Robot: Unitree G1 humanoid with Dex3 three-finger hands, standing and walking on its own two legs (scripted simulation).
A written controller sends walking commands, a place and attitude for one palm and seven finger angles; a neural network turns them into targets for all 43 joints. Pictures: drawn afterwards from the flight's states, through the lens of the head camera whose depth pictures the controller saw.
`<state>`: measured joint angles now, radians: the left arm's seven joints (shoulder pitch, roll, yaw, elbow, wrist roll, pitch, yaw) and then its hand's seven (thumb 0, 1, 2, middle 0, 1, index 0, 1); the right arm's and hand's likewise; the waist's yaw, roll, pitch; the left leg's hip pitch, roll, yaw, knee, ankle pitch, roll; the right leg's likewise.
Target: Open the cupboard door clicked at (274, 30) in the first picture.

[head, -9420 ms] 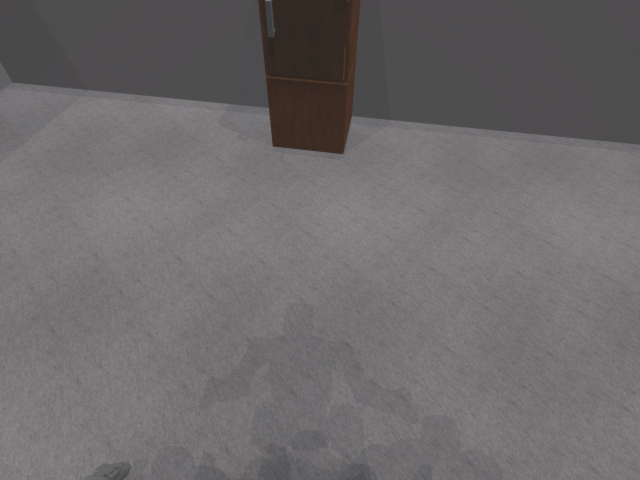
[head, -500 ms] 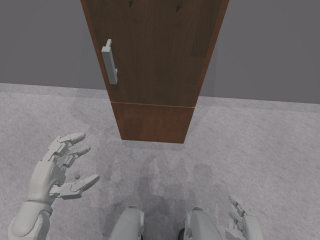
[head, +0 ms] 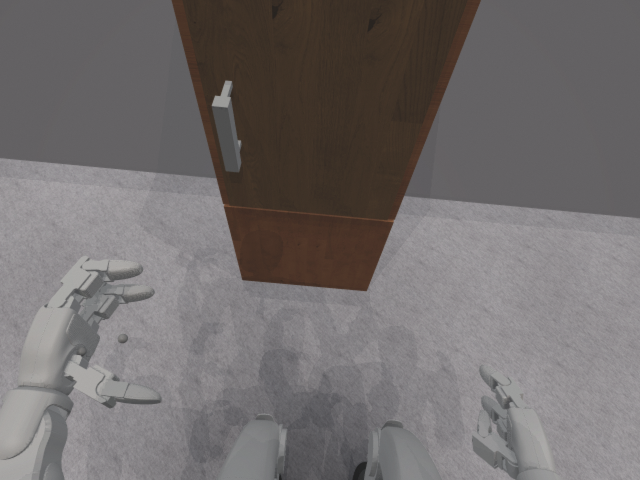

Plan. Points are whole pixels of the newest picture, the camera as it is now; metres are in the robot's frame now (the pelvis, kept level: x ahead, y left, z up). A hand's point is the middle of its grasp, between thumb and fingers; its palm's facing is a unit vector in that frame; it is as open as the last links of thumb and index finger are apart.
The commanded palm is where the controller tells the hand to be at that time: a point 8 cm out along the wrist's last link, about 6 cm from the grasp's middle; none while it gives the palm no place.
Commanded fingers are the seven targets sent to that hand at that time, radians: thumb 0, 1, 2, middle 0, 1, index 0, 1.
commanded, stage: raise the hand with hooked fingers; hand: left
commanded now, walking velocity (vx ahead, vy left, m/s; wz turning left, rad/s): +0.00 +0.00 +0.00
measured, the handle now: (230, 128) +0.61 +0.19 +0.02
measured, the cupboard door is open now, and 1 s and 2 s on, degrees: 0 0 0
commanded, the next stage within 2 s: move the hooked fingers beside the handle in 0.82 s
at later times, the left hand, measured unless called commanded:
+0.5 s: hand (118, 306) +0.29 +0.26 +0.04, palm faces -0.02 -1.00 -0.05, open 14.0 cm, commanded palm +0.27 +0.31 +0.04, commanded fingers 0.00 -0.50 0.30 -0.30 -1.20 -0.30 -1.20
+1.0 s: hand (113, 308) +0.29 +0.26 +0.03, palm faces +0.00 -1.00 -0.05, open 14.0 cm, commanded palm +0.28 +0.31 +0.04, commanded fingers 0.00 -0.50 0.30 -0.30 -1.20 -0.30 -1.20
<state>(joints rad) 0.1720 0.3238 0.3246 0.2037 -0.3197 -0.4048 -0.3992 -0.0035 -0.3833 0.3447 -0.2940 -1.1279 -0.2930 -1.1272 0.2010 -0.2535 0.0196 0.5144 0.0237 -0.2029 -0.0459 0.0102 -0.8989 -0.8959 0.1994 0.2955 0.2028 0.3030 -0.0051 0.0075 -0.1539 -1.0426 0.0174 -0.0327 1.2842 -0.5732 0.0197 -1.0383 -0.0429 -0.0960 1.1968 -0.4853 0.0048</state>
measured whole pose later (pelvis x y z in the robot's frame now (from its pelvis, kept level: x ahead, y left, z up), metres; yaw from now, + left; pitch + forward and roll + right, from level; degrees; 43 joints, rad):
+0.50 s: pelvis +0.00 -0.01 +0.00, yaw -1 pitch +21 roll -3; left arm 0.02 0.40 0.45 0.38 -0.38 -0.39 -0.54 -0.01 -0.50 0.30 -0.30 -1.20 -0.30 -1.20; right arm 0.25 -0.29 0.01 0.54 0.03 -0.19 -0.05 0.01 -0.90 -0.90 0.20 0.30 0.20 0.30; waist -0.03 0.01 -0.15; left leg -1.07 0.03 -0.03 1.29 -0.58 0.01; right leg -1.08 -0.03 -0.09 1.22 -0.49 -0.01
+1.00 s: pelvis +0.00 -0.01 +0.00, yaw +0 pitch +21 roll -3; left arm 0.01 0.39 0.44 0.39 -0.37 -0.39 -0.53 -0.01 -0.50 0.30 -0.30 -1.20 -0.30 -1.20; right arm 0.23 -0.28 0.03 0.53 0.03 -0.19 -0.06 0.01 -0.90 -0.90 0.20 0.30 0.20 0.30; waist -0.01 0.02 -0.15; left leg -1.08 0.03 -0.03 1.30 -0.58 0.01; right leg -1.08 -0.03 -0.09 1.21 -0.49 0.00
